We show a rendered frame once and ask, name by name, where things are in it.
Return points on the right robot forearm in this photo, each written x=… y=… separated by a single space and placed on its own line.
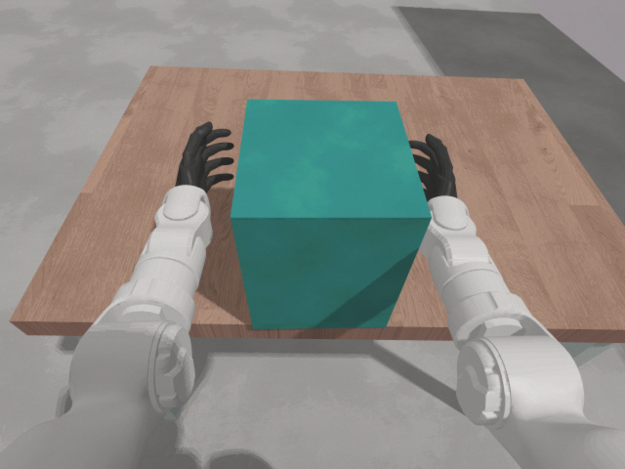
x=475 y=296

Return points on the robot left hand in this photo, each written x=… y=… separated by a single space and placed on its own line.
x=194 y=167

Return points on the robot right upper arm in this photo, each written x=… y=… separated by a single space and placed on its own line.
x=527 y=392

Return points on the table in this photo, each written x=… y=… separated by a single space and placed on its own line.
x=552 y=235

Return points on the robot right hand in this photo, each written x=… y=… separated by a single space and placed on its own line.
x=440 y=180

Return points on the robot left upper arm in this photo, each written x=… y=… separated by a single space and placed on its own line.
x=125 y=377

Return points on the carton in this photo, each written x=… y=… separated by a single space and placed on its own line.
x=328 y=212

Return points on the left robot forearm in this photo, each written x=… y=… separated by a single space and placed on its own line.
x=169 y=269

